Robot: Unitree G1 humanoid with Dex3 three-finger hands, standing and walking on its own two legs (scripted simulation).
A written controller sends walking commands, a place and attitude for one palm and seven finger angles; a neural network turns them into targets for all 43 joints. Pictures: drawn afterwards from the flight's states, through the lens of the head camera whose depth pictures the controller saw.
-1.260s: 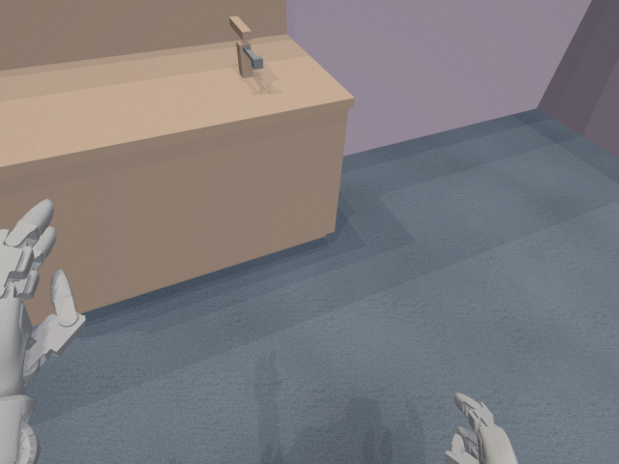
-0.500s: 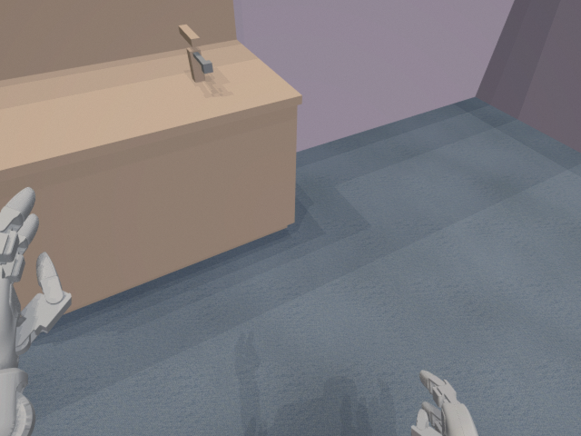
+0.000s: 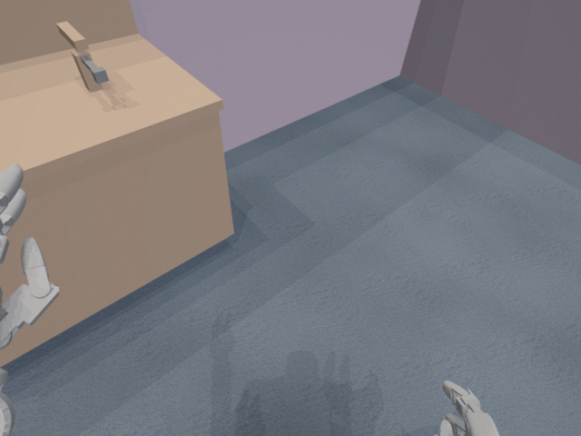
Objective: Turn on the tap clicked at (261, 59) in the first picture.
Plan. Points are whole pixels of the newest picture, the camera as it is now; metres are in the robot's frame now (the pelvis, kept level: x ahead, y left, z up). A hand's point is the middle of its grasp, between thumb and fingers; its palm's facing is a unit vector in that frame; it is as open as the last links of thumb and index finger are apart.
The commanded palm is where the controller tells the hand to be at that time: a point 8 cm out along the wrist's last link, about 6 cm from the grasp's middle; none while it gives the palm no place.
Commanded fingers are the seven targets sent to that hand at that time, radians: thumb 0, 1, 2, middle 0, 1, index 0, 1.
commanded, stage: walk to a spot facing it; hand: left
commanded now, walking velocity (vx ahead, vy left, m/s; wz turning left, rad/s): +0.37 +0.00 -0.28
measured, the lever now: (99, 75) +0.87 +0.53 +0.04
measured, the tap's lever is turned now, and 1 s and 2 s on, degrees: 0 0 0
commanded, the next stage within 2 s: turn to face it in 0.56 s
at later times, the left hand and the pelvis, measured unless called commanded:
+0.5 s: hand (204, 166) +0.40 +0.14 +0.18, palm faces +0.28 -0.86 -0.42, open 7.4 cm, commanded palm +0.34 +0.21 +0.19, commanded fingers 0.00 0.90 0.90 -0.20 -0.30 -0.20 -0.30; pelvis +0.15 -0.06 +0.00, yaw -6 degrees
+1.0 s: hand (220, 116) +0.49 +0.14 +0.19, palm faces +0.38 -0.78 -0.50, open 7.4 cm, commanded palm +0.43 +0.19 +0.19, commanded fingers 0.00 0.90 0.90 -0.20 -0.30 -0.20 -0.30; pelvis +0.28 -0.10 +0.00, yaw +1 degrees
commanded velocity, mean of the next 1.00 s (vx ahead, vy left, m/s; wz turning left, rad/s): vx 0.20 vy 0.00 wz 0.18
